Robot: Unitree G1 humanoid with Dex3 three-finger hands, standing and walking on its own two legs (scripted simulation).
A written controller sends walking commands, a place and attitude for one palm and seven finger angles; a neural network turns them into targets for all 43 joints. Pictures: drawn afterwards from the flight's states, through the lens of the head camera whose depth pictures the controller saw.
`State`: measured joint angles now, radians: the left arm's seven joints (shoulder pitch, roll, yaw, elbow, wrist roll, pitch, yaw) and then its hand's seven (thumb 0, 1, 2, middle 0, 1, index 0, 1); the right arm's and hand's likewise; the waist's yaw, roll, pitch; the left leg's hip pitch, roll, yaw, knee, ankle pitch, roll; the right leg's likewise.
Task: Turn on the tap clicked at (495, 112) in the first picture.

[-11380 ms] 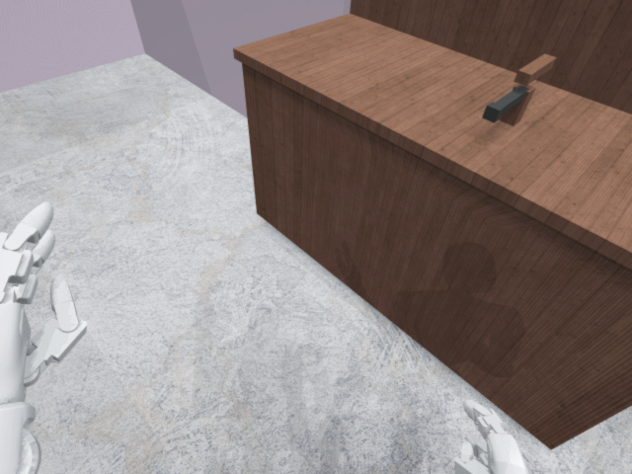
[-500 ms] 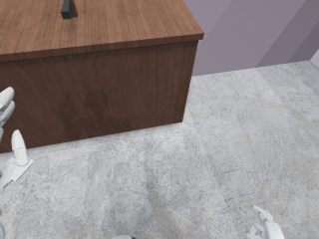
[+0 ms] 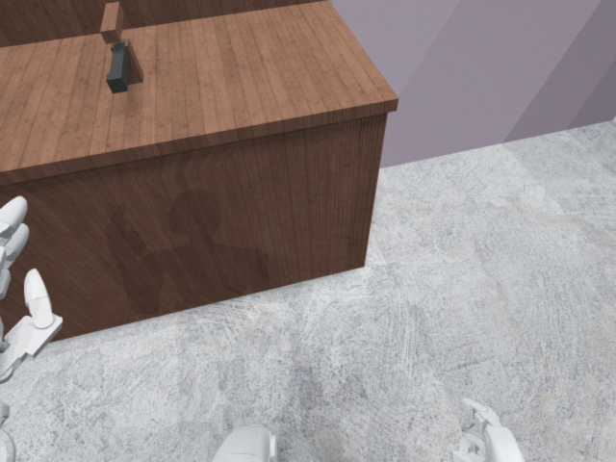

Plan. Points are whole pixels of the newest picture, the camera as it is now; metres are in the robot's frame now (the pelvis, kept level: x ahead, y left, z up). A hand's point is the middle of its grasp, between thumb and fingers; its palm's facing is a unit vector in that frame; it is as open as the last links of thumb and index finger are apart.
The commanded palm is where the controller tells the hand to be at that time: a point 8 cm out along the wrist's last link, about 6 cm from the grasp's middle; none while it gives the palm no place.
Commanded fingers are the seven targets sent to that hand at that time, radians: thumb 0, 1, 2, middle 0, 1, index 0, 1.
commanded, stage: take the last steps up to it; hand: left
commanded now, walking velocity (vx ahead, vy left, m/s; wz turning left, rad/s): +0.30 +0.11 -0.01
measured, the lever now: (117, 82) +0.73 +0.41 +0.09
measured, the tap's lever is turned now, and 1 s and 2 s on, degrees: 0 0 0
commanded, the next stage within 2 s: come to a stop and stand still in 1.36 s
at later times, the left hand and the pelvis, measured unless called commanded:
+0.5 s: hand (37, 201) +0.34 +0.31 +0.19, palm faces +0.31 -0.84 -0.44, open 7.4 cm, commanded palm +0.28 +0.36 +0.18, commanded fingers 0.00 0.90 0.90 -0.20 -0.30 -0.20 -0.30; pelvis +0.11 +0.09 +0.00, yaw -3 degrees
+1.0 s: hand (76, 151) +0.43 +0.31 +0.18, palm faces +0.32 -0.84 -0.44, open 7.4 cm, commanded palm +0.38 +0.36 +0.18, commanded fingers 0.00 0.90 0.90 -0.20 -0.30 -0.20 -0.30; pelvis +0.20 +0.09 +0.00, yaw -3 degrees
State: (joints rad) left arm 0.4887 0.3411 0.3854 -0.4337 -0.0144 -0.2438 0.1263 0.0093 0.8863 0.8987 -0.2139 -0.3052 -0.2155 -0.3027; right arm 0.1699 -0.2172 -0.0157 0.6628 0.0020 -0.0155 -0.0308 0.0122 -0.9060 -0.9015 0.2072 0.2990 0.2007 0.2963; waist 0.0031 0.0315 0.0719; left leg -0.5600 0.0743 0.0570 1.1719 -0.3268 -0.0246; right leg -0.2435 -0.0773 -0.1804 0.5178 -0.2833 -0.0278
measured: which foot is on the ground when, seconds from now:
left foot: up 0.00-0.18, down 0.20-0.68, up 0.70-1.00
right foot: down 0.00-0.20, up 0.22-0.64, down 0.66-1.00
